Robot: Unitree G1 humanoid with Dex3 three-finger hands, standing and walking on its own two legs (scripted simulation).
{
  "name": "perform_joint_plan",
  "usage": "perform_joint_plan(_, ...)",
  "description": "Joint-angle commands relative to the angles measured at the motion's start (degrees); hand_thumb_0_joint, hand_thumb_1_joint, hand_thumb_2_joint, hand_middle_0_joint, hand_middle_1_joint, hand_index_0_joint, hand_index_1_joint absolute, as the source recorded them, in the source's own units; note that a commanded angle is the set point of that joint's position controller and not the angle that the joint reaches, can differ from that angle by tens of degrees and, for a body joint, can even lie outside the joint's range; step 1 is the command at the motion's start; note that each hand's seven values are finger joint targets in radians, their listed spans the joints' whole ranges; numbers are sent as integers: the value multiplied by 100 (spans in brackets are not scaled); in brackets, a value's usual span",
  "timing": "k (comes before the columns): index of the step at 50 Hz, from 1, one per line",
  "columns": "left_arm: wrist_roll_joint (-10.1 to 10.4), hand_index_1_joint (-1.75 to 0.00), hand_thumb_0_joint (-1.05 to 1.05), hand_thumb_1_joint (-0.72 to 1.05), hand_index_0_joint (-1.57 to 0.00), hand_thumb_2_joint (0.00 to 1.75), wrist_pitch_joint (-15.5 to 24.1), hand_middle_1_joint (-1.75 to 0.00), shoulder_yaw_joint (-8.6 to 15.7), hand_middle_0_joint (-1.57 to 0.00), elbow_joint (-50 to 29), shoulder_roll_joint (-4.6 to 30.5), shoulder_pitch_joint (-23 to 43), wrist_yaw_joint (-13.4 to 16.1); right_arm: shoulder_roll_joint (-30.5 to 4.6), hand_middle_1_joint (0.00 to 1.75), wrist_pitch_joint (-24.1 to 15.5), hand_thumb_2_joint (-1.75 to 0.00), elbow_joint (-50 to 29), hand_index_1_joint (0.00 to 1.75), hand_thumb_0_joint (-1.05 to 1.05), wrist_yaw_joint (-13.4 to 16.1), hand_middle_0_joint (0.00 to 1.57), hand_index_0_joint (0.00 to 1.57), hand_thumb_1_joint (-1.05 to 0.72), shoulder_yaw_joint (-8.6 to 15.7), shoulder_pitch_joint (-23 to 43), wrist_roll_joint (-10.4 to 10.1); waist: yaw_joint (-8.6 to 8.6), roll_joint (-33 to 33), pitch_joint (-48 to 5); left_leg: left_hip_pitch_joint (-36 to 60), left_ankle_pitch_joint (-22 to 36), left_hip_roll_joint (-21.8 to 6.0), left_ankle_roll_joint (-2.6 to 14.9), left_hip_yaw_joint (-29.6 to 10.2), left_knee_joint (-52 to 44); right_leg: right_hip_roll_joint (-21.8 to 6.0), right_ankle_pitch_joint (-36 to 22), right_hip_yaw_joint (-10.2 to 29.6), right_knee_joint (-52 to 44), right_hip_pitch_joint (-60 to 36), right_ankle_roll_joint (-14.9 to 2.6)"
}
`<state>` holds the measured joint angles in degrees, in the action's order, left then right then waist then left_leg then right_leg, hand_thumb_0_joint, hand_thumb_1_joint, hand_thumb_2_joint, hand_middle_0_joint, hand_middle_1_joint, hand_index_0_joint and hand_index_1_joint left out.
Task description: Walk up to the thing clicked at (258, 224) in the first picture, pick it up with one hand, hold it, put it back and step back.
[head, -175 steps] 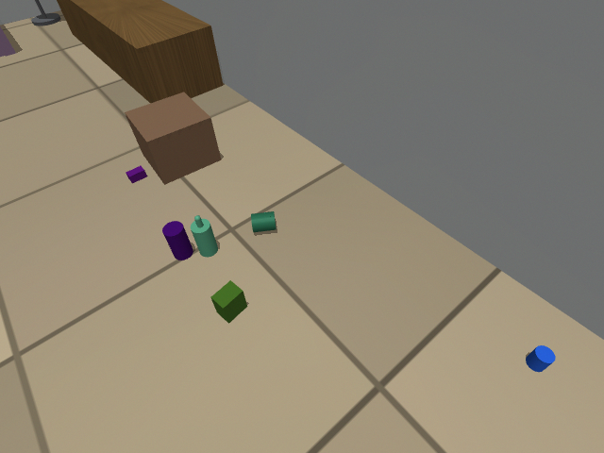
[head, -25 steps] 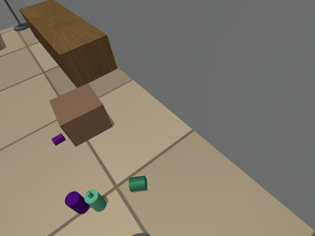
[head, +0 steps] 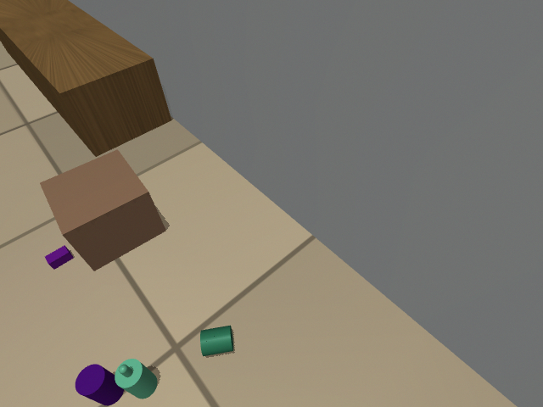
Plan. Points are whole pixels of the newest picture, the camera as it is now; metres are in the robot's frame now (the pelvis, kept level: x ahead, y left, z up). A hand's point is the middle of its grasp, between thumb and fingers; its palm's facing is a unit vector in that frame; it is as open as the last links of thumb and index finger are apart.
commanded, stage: walk up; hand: left
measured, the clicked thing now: (217, 340) +0.46 +0.23 -0.71
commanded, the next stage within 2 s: stand in 1.20 s
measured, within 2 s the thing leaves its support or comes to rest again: neither
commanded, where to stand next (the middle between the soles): +0.06 -0.01 m, yaw +0 degrees
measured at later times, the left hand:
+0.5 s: hand out of the picture +0.14 +0.24 -0.13, palm faces -0.03 -0.95 -0.32, open 7.4 cm
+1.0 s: hand out of the picture +0.11 +0.25 -0.13, palm faces -0.03 -0.95 -0.32, open 7.4 cm
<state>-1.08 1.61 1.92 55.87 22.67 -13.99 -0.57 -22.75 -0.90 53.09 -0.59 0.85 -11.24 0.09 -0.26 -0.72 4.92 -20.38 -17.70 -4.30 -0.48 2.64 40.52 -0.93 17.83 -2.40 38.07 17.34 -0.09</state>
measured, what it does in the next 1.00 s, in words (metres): stands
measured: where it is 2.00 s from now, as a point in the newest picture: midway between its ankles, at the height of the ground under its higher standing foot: outside the picture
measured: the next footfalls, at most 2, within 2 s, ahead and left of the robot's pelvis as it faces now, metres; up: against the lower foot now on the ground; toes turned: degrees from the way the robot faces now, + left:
none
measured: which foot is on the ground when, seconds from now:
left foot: down 0.00-1.00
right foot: down 0.00-1.00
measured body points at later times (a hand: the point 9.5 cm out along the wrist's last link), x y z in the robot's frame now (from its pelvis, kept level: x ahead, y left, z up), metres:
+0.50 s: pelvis +0.03 +0.00 +0.03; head +0.04 +0.00 +0.48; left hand +0.14 +0.29 -0.10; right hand +0.12 -0.31 -0.10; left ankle +0.04 +0.13 -0.72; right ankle +0.02 -0.13 -0.72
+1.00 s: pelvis +0.03 +0.00 +0.03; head +0.04 +0.00 +0.48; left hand +0.11 +0.30 -0.11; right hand +0.10 -0.30 -0.10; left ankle +0.04 +0.13 -0.72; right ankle +0.02 -0.13 -0.72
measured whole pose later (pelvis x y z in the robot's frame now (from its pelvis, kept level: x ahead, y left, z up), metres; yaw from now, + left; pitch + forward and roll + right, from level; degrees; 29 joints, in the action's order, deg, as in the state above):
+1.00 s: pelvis +0.03 +0.00 +0.03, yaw -1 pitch -2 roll +0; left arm -0.4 -0.3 0.8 67.8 19.4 -4.8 -1.1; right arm -19.9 -1.3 67.6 -0.2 -0.3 -4.7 0.4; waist -0.2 0.1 2.6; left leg -6.9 -9.3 -2.5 -0.7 4.9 18.4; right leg -1.7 10.5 -0.9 18.1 5.5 1.3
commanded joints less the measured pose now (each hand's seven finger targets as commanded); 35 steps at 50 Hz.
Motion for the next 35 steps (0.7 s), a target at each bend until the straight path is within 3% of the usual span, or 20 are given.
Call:
perform_joint_plan(1,83,-30,0,90,-20,90,125,-30,189,-20,-356,1365,556,72,-1079,30,-179,-90,-94,30,0,91,20,20,-90,245,105,-59,-169,271,-376,861,53,-22,221,-383,-860,-1088,-708,1327,-1275,561,-675)
perform_joint_plan(2,100,-30,0,90,-20,90,120,-30,138,-20,-292,1258,541,74,-1165,30,-205,-90,-43,30,0,79,20,20,-90,250,273,-60,-90,173,-404,850,375,-201,300,-540,-1048,-801,-827,1003,-1119,439,-459)
perform_joint_plan(4,102,-30,0,90,-20,90,106,-30,121,-20,-113,1227,512,61,-1184,30,-228,-90,93,30,0,69,20,20,-90,207,377,-54,-14,398,-581,763,844,-397,431,-675,-1156,-577,-1026,758,-1073,-45,-321)
perform_joint_plan(9,163,-30,0,90,-20,90,81,-30,94,-20,138,1151,699,76,-1145,30,-227,-90,457,30,0,94,20,20,-90,133,527,-76,32,189,-896,1058,1645,-330,300,-437,-1299,-678,-1810,730,-1167,-640,-324)
perform_joint_plan(14,166,-30,0,90,-20,90,24,-30,55,-20,342,1087,987,85,-1116,30,-196,-90,716,30,0,109,20,20,-90,117,785,-46,43,175,-856,1268,1735,-386,273,-410,-1634,-659,-1717,650,-1471,-750,-251)
perform_joint_plan(19,146,-30,0,90,-20,90,-17,-30,31,-20,504,1018,1282,65,-1057,30,-180,-90,900,30,0,95,20,20,-90,82,986,-8,38,80,-674,1227,1378,-424,220,-432,-2100,-628,-1344,651,-1831,-834,-166)
perform_joint_plan(25,119,-30,0,90,-20,90,-12,-30,35,-20,663,986,1379,45,-1041,30,-192,-90,1016,30,0,93,20,20,-90,83,1035,-5,16,105,-846,1525,1576,-421,170,-343,-2235,-674,-1622,665,-2102,-1056,-131)
perform_joint_plan(31,92,-30,0,90,-20,90,-20,-30,33,-20,741,949,1424,37,-1014,30,-175,-90,1049,30,0,93,20,20,-90,101,1069,14,-16,90,-702,1501,1245,-400,141,-329,-2404,-660,-1412,657,-2259,-991,-99)
perform_joint_plan(35,89,-30,0,90,-20,90,-26,-30,49,-20,786,922,1335,39,-1025,30,-186,-90,1061,30,0,101,20,20,-90,116,1062,14,-1,60,-768,1631,1422,-435,152,-321,-2413,-641,-1491,628,-2264,-1001,-90)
